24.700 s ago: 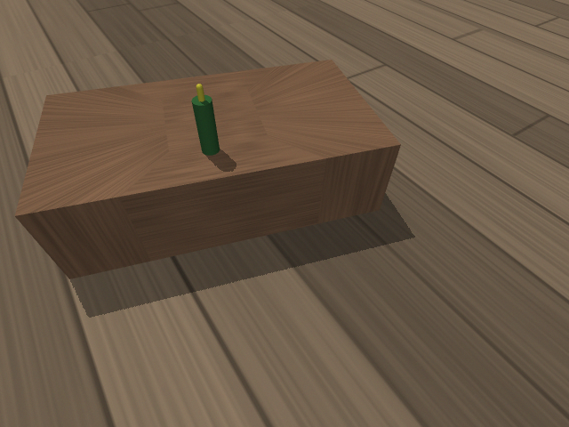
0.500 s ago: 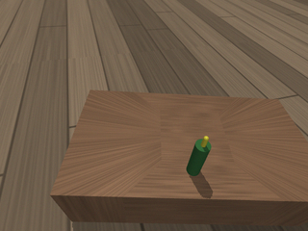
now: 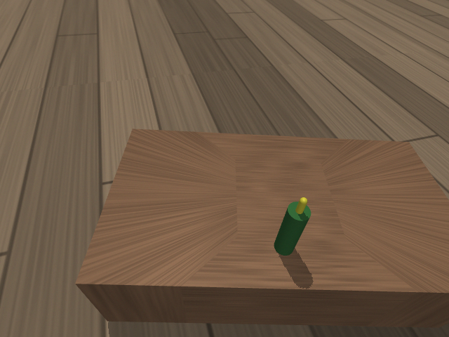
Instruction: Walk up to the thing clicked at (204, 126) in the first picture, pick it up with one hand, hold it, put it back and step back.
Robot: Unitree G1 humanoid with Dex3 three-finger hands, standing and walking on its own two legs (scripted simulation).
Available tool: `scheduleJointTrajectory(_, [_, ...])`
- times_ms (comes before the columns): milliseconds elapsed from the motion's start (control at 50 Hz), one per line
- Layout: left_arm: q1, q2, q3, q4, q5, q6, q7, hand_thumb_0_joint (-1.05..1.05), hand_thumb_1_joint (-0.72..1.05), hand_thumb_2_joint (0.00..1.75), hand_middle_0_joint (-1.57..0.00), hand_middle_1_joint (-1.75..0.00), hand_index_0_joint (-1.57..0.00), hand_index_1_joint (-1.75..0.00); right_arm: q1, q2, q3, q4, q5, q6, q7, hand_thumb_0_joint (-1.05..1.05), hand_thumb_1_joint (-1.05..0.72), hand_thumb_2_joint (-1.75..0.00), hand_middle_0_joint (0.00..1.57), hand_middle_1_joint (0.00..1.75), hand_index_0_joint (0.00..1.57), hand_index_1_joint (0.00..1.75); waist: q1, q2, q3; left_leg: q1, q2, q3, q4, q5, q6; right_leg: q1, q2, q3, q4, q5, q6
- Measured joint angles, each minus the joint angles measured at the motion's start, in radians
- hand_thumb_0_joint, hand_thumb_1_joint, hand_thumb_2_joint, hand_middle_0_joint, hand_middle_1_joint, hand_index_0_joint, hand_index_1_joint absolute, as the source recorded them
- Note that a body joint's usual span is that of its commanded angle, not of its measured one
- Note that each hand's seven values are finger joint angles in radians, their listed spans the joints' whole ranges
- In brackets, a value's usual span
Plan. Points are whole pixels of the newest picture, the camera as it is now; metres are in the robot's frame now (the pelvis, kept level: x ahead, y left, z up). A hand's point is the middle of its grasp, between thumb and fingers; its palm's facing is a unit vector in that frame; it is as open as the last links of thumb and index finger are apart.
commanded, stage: stand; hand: right
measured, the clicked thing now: (292, 225) +0.51 -0.21 -0.26
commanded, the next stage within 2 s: none
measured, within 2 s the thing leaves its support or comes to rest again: neither
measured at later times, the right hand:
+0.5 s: hand out of the picture +0.08 -0.26 -0.15, palm faces -0.01 +0.93 -0.37, open 10.4 cm
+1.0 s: hand out of the picture +0.10 -0.26 -0.15, palm faces -0.01 +0.93 -0.37, open 7.4 cm
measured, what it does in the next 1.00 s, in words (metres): stands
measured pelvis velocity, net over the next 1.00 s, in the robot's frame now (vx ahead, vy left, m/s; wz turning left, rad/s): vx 0.01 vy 0.00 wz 0.02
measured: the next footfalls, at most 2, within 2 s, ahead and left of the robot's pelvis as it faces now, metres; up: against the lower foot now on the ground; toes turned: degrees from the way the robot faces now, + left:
none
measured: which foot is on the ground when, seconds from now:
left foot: down 0.00-1.00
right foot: down 0.00-1.00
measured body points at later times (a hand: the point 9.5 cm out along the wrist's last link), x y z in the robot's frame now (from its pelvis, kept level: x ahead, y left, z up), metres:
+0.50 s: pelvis +0.01 +0.00 +0.00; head +0.01 +0.01 +0.45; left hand +0.07 +0.30 -0.14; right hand +0.08 -0.30 -0.12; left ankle +0.04 +0.11 -0.75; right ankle -0.01 -0.15 -0.75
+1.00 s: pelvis +0.01 +0.00 +0.00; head +0.01 +0.01 +0.45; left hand +0.08 +0.29 -0.14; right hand +0.10 -0.31 -0.12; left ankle +0.04 +0.11 -0.75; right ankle -0.01 -0.15 -0.75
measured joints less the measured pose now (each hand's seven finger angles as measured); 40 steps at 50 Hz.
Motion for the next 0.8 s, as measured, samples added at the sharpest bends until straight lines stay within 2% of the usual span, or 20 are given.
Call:
scheduleJointTrajectory(160, [-0.007, -0.001, 0.001, -0.001, -0.002, -0.003, 0.0, 0.0, 0.91, 0.9, -0.2, -0.3, -0.2, -0.3, -0.005, -0.004, -0.003, 0.002, 0.002, -0.005, 0.001, 0.0, 0.53, -0.07, 0.07, 0.06, 0.07, 0.06, -0.001, 0.004, 0.005, 0.008, -0.002, 0.0, -0.005, -0.003, 0.001, 0.01, -0.002, 0.0, -0.01, -0.001, 0.001])
scheduleJointTrajectory(240, [-0.014, 0.001, 0.002, -0.001, -0.003, -0.002, 0.0, 0.0, 0.91, 0.9, -0.2, -0.3, -0.2, -0.3, -0.008, -0.005, -0.004, 0.003, 0.002, -0.004, 0.001, 0.0, 0.43, -0.16, 0.12, 0.14, 0.12, 0.14, -0.002, 0.005, 0.006, 0.011, -0.004, -0.001, -0.007, -0.004, 0.001, 0.013, -0.004, -0.002, -0.011, -0.002, 0.002])
scheduleJointTrajectory(340, [-0.018, 0.002, 0.003, -0.002, -0.003, -0.002, -0.001, 0.0, 0.91, 0.9, -0.2, -0.3, -0.2, -0.3, -0.011, -0.006, -0.006, 0.003, 0.002, -0.004, 0.002, 0.0, 0.18, -0.42, 0.16, 0.23, 0.17, 0.23, -0.002, 0.005, 0.007, 0.013, -0.004, 0.0, -0.01, -0.005, 0.0, 0.015, -0.004, -0.001, -0.014, -0.004, 0.001])
scheduleJointTrajectory(420, [-0.021, 0.002, 0.004, -0.002, -0.004, -0.003, -0.001, 0.0, 0.91, 0.9, -0.2, -0.3, -0.2, -0.3, -0.012, -0.006, -0.006, 0.003, 0.002, -0.004, 0.002, 0.0, -0.09, -0.63, 0.19, 0.27, 0.19, 0.26, -0.003, 0.006, 0.008, 0.014, -0.005, -0.002, -0.012, -0.005, 0.0, 0.017, -0.005, -0.003, -0.016, -0.005, 0.001])
scheduleJointTrajectory(500, [-0.022, 0.002, 0.005, -0.002, -0.005, -0.004, -0.002, 0.0, 0.91, 0.9, -0.2, -0.3, -0.2, -0.3, -0.013, -0.006, -0.006, 0.004, 0.002, -0.005, 0.003, 0.0, -0.38, -0.77, 0.2, 0.29, 0.2, 0.28, -0.002, 0.008, 0.01, 0.016, -0.006, -0.003, -0.015, -0.006, -0.001, 0.02, -0.006, -0.005, -0.019, -0.006, 0.0])
scheduleJointTrajectory(560, [-0.025, 0.002, 0.006, -0.002, -0.005, -0.004, -0.002, 0.0, 0.91, 0.9, -0.2, -0.3, -0.2, -0.3, -0.013, -0.005, -0.006, 0.004, 0.002, -0.005, 0.003, 0.0, -0.58, -0.83, 0.2, 0.29, 0.2, 0.29, -0.002, 0.008, 0.011, 0.018, -0.006, -0.005, -0.016, -0.007, -0.002, 0.022, -0.006, -0.006, -0.021, -0.007, 0.0])
scheduleJointTrajectory(640, [-0.027, 0.001, 0.006, -0.002, -0.005, -0.004, -0.002, 0.0, 0.91, 0.9, -0.2, -0.3, -0.2, -0.3, -0.016, -0.006, -0.007, 0.005, 0.002, -0.005, 0.004, 0.0, -0.74, -0.87, 0.2, 0.3, 0.2, 0.3, -0.002, 0.011, 0.012, 0.017, -0.006, -0.008, -0.016, -0.008, -0.003, 0.024, -0.005, -0.009, -0.023, -0.009, -0.001])
scheduleJointTrajectory(800, [-0.031, 0.0, 0.006, -0.006, -0.006, -0.007, -0.002, 0.0, 0.91, 0.9, -0.2, -0.3, -0.2, -0.3, -0.02, -0.008, -0.008, 0.001, 0.002, -0.005, 0.005, 0.0, -0.87, -0.9, 0.2, 0.3, 0.2, 0.3, -0.002, 0.014, 0.012, 0.018, -0.003, -0.012, -0.016, -0.011, -0.005, 0.032, -0.002, -0.014, -0.034, -0.006, -0.003])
